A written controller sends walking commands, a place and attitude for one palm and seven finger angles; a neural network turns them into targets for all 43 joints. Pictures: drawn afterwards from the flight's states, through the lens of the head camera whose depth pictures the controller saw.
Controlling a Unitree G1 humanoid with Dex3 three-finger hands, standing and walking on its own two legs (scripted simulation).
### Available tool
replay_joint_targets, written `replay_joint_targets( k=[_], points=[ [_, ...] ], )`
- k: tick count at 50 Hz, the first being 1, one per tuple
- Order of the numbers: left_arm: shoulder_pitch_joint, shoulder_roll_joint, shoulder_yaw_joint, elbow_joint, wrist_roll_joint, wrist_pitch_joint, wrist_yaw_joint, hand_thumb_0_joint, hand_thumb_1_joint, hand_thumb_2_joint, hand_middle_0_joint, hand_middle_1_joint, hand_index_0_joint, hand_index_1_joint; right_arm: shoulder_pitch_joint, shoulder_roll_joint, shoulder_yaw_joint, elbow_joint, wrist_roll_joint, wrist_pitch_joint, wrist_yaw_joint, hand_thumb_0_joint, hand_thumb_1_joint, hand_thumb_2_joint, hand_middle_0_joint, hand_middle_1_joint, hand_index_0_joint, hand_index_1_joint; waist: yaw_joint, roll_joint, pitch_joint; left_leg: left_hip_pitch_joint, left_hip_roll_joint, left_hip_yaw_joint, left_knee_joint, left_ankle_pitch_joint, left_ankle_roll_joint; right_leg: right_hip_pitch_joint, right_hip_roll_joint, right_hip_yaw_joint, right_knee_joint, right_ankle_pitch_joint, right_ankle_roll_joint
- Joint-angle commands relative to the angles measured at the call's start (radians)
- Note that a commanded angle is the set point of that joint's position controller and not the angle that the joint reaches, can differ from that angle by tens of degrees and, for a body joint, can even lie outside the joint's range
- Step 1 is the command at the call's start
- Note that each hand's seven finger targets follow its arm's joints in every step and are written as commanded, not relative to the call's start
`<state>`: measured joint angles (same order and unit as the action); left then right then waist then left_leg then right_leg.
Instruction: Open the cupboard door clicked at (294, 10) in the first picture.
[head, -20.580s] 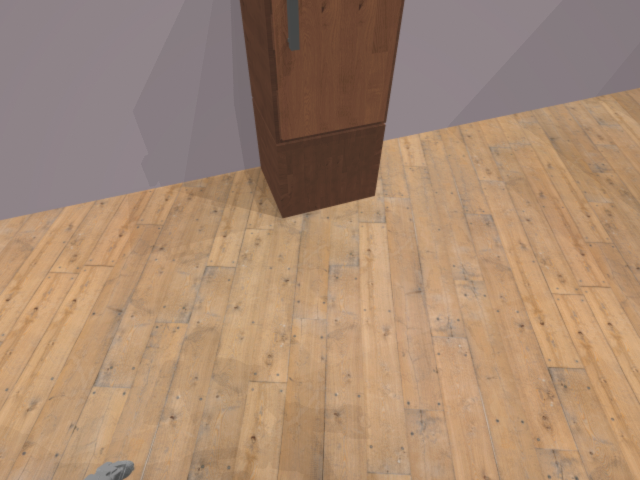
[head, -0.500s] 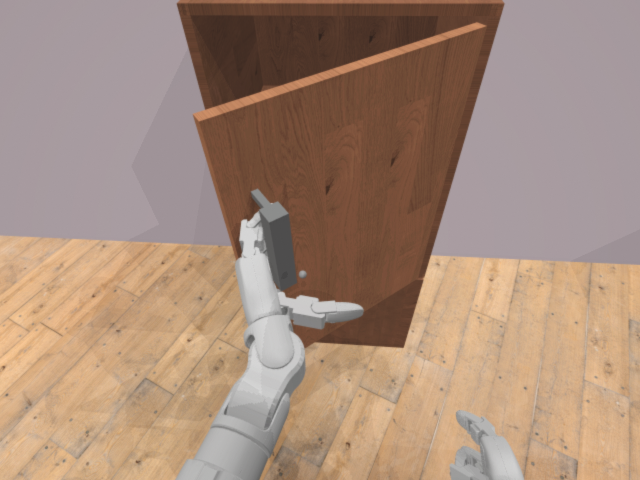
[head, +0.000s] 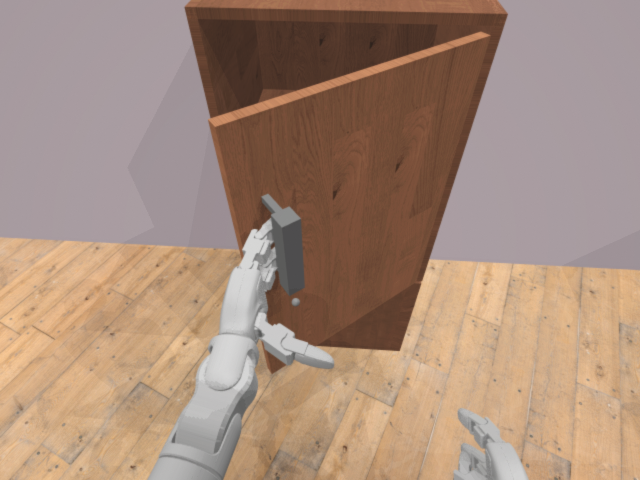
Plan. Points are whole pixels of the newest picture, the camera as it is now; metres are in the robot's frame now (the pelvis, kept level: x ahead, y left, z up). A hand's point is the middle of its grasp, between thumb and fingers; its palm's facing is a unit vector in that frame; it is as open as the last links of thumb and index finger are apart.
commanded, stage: slide the hand sideways off the handle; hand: left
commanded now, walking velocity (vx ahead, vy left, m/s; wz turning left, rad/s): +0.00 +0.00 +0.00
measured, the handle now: (281, 244) +0.39 +0.09 +0.09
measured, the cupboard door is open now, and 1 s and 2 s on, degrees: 39 39 39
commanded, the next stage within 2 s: draw the hand back to the body in 0.72 s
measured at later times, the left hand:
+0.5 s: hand (248, 336) +0.26 +0.11 +0.08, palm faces -0.01 -1.00 -0.04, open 16.3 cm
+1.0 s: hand (213, 343) +0.24 +0.14 +0.09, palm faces -0.03 -1.00 -0.06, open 16.3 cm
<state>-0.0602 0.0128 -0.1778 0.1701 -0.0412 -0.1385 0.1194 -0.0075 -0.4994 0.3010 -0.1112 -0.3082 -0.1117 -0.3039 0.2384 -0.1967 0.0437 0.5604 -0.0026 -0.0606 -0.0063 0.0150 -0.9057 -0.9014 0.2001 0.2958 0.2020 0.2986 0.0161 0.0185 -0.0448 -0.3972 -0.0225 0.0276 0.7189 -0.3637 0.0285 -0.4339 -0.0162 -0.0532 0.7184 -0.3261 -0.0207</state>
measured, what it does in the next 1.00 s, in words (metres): stands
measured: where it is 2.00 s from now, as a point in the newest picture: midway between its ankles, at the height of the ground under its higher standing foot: outside the picture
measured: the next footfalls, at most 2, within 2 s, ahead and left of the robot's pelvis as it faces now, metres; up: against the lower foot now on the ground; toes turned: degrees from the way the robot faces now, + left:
none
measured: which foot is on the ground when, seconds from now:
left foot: down 0.00-1.00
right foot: down 0.00-1.00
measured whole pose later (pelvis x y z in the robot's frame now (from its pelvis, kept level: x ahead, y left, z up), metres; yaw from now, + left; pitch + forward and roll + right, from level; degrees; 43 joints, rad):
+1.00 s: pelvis +0.02 -0.02 +0.00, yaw +1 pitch +4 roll +0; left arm 0.36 0.20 0.06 -0.20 -0.21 -0.18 -0.18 -0.01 -0.50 0.30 -0.15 -0.30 -0.15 -0.30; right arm 0.24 -0.23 0.04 0.55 0.02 -0.21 -0.07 0.02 -0.91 -0.90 0.20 0.30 0.20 0.30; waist 0.02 0.04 -0.05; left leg -0.42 0.00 -0.01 0.77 -0.42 0.00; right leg -0.44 0.01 -0.09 0.75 -0.38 -0.04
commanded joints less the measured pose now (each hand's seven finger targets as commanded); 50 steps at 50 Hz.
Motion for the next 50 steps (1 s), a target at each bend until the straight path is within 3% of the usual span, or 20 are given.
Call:
replay_joint_targets(
  k=[1, 9, 11, 15, 20, 27, 29, 31, 34, 39, 41, 46, 50],
  points=[
    [-0.128, 0.067, 0.05, -0.297, 0.016, -0.062, -0.023, 0.0, -0.5, 0.3, -0.15, -0.3, -0.15, -0.3, -0.133, -0.104, -0.035, -0.183, 0.003, -0.038, -0.009, 0.0, -0.9, -0.9, 0.2, 0.3, 0.2, 0.3, 0.027, -0.055, -0.172, 0.041, 0.019, -0.053, -0.14, 0.124, -0.019, 0.122, 0.017, 0.011, -0.112, 0.105, -0.026],
    [0.015, 0.097, 0.101, -0.459, -0.05, -0.053, -0.077, 0.0, -0.5, 0.3, -0.15, -0.3, -0.15, -0.3, -0.137, -0.097, -0.027, -0.193, 0.004, -0.049, -0.03, 0.0, -0.9, -0.9, 0.2, 0.3, 0.2, 0.3, 0.016, -0.058, -0.166, 0.056, 0.015, -0.043, -0.127, 0.182, -0.015, 0.167, 0.017, 0.022, -0.125, 0.21, -0.015],
    [0.039, 0.101, 0.091, -0.489, -0.051, -0.066, -0.098, 0.0, -0.5, 0.3, -0.15, -0.3, -0.15, -0.3, -0.129, -0.099, -0.028, -0.187, 0.004, -0.06, -0.032, 0.0, -0.9, -0.9, 0.2, 0.3, 0.2, 0.3, 0.006, -0.04, -0.173, 0.063, 0.013, -0.046, -0.115, 0.211, -0.015, 0.163, 0.017, 0.021, -0.113, 0.244, -0.015],
    [0.158, 0.121, 0.109, -0.543, -0.068, -0.082, -0.146, 0.0, -0.5, 0.3, -0.15, -0.3, -0.15, -0.3, -0.114, -0.102, -0.033, -0.19, 0.004, -0.084, -0.032, 0.0, -0.9, -0.9, 0.2, 0.3, 0.2, 0.3, 0.011, -0.036, -0.204, 0.064, 0.008, -0.045, -0.094, 0.255, -0.015, 0.176, 0.015, 0.02, -0.093, 0.318, -0.01],
    [0.223, 0.158, 0.148, -0.55, -0.08, -0.071, -0.185, 0.0, -0.5, 0.3, -0.15, -0.3, -0.15, -0.3, -0.11, -0.11, -0.035, -0.191, 0.007, -0.098, -0.04, 0.0, -0.9, -0.9, 0.2, 0.3, 0.2, 0.3, 0.001, -0.052, -0.163, 0.029, 0.003, -0.045, -0.08, 0.234, -0.013, 0.157, 0.01, 0.029, -0.094, 0.316, -0.002],
    [0.356, 0.199, 0.214, -0.612, -0.117, -0.098, -0.219, 0.0, -0.5, 0.3, -0.15, -0.3, -0.15, -0.3, -0.096, -0.109, -0.036, -0.199, 0.008, -0.127, -0.046, 0.0, -0.9, -0.9, 0.2, 0.3, 0.2, 0.3, 0.016, -0.04, -0.203, 0.024, -0.002, -0.046, -0.057, 0.289, -0.014, 0.195, 0.003, 0.036, -0.072, 0.418, 0.005],
    [0.398, 0.214, 0.239, -0.61, -0.133, -0.11, -0.233, 0.0, -0.5, 0.3, -0.15, -0.3, -0.15, -0.3, -0.092, -0.111, -0.035, -0.197, 0.008, -0.134, -0.048, 0.0, -0.9, -0.9, 0.2, 0.3, 0.2, 0.3, 0.018, -0.076, -0.187, 0.0, -0.003, -0.049, -0.051, 0.269, -0.015, 0.199, -0.002, 0.046, -0.073, 0.431, 0.013],
    [0.416, 0.253, 0.285, -0.571, -0.141, -0.114, -0.25, 0.0, -0.5, 0.3, -0.15, -0.3, -0.15, -0.3, -0.092, -0.119, -0.036, -0.186, 0.009, -0.134, -0.055, 0.0, -0.9, -0.9, 0.2, 0.3, 0.2, 0.3, 0.013, -0.093, -0.151, -0.036, -0.005, -0.049, -0.04, 0.236, -0.015, 0.189, -0.007, 0.069, -0.085, 0.408, 0.019],
    [0.397, 0.264, 0.31, -0.578, -0.164, -0.127, -0.284, 0.0, -0.5, 0.3, -0.15, -0.3, -0.15, -0.3, -0.101, -0.124, -0.037, -0.187, 0.012, -0.142, -0.061, 0.0, -0.9, -0.9, 0.2, 0.3, 0.2, 0.3, 0.01, -0.052, -0.134, -0.056, -0.009, -0.048, -0.03, 0.197, -0.017, 0.169, -0.014, 0.09, -0.094, 0.346, 0.02],
    [0.299, 0.233, 0.259, -0.604, -0.193, -0.153, -0.32, 0.0, -0.5, 0.3, -0.15, -0.3, -0.15, -0.3, -0.1, -0.131, -0.039, -0.182, 0.019, -0.181, -0.071, 0.0, -0.9, -0.9, 0.2, 0.3, 0.2, 0.3, -0.015, -0.014, -0.143, -0.042, -0.009, -0.057, -0.014, 0.163, -0.015, 0.113, -0.004, 0.076, -0.099, 0.219, 0.014],
    [0.282, 0.241, 0.25, -0.597, -0.189, -0.16, -0.319, 0.0, -0.5, 0.3, -0.15, -0.3, -0.15, -0.3, -0.094, -0.138, -0.042, -0.173, 0.019, -0.198, -0.074, 0.0, -0.9, -0.9, 0.2, 0.3, 0.2, 0.3, -0.021, -0.028, -0.149, -0.036, -0.006, -0.063, -0.01, 0.161, -0.012, 0.094, 0.0, 0.069, -0.096, 0.192, 0.011],
    [0.363, 0.323, 0.347, -0.596, -0.183, -0.128, -0.295, 0.0, -0.5, 0.3, -0.15, -0.3, -0.15, -0.3, -0.094, -0.137, -0.039, -0.177, 0.022, -0.209, -0.076, 0.0, -0.9, -0.9, 0.2, 0.3, 0.2, 0.3, 0.031, -0.013, -0.2, -0.021, -0.005, -0.067, -0.045, 0.183, -0.013, 0.157, 0.001, 0.056, -0.09, 0.194, 0.0],
    [0.364, 0.296, 0.348, -0.599, -0.199, -0.065, -0.286, 0.0, -0.5, 0.3, -0.15, -0.3, -0.15, -0.3, -0.116, -0.129, -0.028, -0.189, 0.029, -0.207, -0.077, 0.0, -0.9, -0.9, 0.2, 0.3, 0.2, 0.3, 0.033, -0.021, -0.133, -0.015, -0.001, -0.063, -0.076, 0.163, -0.015, 0.15, 0.005, 0.042, -0.116, 0.175, 0.003]
  ],
)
